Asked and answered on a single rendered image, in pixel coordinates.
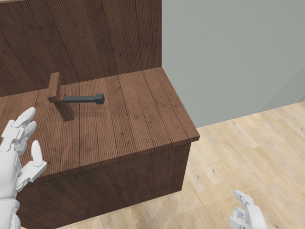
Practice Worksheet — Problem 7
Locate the robot left forearm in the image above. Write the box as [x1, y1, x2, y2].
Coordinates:
[0, 198, 21, 229]

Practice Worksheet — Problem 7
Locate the robot right hand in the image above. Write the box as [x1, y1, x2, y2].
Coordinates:
[230, 190, 268, 229]

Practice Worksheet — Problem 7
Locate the robot left hand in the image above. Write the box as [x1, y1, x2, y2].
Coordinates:
[0, 107, 47, 199]

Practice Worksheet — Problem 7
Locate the tap lever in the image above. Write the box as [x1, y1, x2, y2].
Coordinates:
[64, 94, 105, 104]

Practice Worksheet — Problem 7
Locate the counter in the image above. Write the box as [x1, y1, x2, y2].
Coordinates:
[0, 0, 200, 229]

